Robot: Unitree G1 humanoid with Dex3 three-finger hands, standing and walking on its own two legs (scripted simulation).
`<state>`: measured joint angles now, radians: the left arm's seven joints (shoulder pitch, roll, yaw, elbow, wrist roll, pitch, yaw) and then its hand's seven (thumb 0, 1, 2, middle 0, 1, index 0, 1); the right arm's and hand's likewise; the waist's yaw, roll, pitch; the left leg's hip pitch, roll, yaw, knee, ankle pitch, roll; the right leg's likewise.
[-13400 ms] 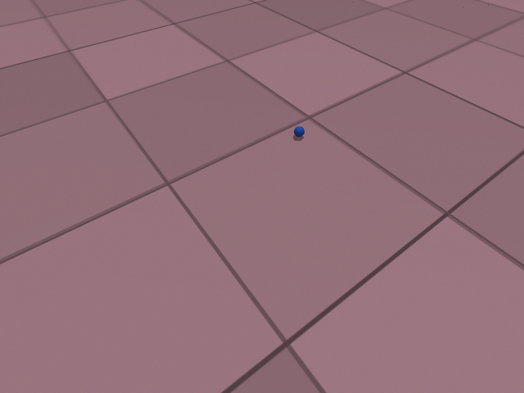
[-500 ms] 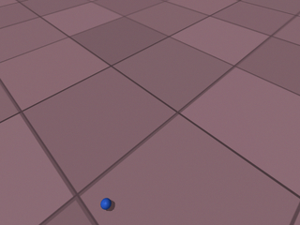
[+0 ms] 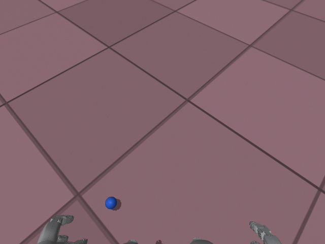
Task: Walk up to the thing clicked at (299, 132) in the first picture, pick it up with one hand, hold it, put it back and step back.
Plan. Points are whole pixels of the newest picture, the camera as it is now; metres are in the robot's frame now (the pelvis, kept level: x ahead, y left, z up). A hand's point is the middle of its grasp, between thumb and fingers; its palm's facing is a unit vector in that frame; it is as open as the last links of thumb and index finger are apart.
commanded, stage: rise first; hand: left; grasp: from above
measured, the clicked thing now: (111, 202) +0.38 +0.29 -0.72
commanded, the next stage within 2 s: none
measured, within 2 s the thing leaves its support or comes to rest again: neither
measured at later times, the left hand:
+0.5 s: hand out of the picture +0.13 +0.27 -0.22, palm faces -0.20 -0.84 -0.51, open 14.1 cm
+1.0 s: hand (83, 227) +0.23 +0.32 -0.41, palm faces -0.44 -0.42 -0.79, open 14.0 cm
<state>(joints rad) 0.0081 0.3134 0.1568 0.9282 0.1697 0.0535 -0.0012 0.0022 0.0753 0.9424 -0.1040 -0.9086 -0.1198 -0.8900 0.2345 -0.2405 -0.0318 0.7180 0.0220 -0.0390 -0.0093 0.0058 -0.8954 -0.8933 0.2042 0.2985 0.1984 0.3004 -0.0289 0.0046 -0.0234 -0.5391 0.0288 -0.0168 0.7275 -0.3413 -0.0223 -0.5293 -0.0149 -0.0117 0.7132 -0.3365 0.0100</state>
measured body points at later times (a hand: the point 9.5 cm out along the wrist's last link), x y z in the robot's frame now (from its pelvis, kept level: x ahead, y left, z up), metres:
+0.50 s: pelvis -0.01 +0.01 -0.09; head +0.11 +0.03 +0.35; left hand +0.14 +0.31 -0.19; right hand +0.18 -0.23 -0.17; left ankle +0.01 +0.13 -0.71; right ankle +0.01 -0.13 -0.71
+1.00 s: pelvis -0.06 +0.01 -0.27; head +0.14 +0.02 +0.13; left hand +0.25 +0.34 -0.37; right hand +0.13 -0.26 -0.40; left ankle +0.01 +0.13 -0.71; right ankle +0.01 -0.13 -0.71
